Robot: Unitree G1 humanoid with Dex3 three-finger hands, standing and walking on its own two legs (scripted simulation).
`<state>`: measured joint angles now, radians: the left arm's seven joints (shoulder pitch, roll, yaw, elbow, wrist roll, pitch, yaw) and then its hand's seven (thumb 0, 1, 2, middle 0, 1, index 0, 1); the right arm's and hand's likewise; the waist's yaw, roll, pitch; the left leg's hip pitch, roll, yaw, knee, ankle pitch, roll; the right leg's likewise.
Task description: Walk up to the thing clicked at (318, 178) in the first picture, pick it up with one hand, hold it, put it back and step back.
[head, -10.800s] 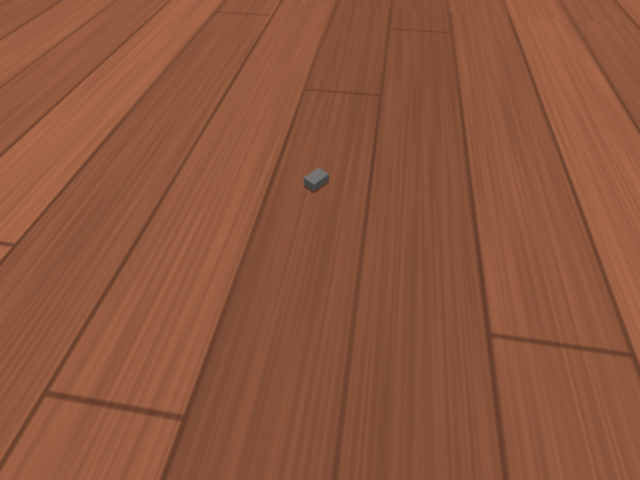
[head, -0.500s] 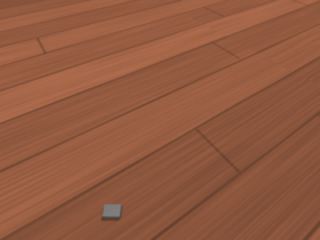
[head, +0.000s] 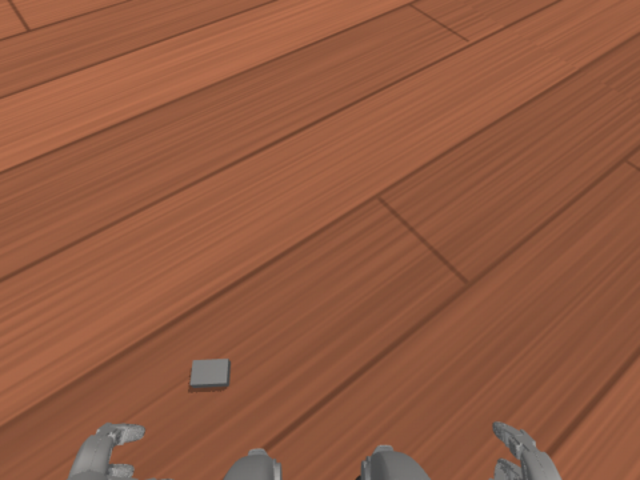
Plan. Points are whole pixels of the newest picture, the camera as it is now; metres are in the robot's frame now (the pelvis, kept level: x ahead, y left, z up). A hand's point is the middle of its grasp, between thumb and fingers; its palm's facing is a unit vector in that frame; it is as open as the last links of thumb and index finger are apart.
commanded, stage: rise first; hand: left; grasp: from above
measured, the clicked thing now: (211, 373) +0.41 +0.30 -0.71
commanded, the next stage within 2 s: none
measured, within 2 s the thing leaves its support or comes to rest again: neither
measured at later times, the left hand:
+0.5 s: hand out of the picture +0.13 +0.28 -0.23, palm faces -0.23 -0.82 -0.52, open 13.3 cm
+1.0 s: hand (154, 422) +0.25 +0.34 -0.43, palm faces -0.48 -0.33 -0.81, open 13.5 cm
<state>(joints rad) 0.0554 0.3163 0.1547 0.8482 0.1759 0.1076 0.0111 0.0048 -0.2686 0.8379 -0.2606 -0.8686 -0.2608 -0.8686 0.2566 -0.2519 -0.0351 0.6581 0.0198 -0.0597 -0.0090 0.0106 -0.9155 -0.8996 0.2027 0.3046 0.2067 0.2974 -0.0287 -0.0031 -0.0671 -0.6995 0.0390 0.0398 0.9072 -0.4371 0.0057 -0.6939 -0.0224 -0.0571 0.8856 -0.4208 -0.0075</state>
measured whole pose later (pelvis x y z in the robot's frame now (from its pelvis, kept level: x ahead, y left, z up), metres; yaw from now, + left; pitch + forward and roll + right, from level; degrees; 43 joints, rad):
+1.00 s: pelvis -0.09 +0.00 -0.30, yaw -2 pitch +34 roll -4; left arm -0.43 0.66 0.24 0.91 0.84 -0.30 0.07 0.00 -0.43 0.90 -0.21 -0.91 -0.21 -0.91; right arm 0.06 -0.30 -0.05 0.72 -0.03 -0.14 0.07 0.01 -0.92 -0.90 0.20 0.30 0.21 0.30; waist -0.01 0.00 -0.09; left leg -2.03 0.06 -0.03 2.11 -0.69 0.03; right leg -2.00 -0.05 -0.08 2.07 -0.67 -0.03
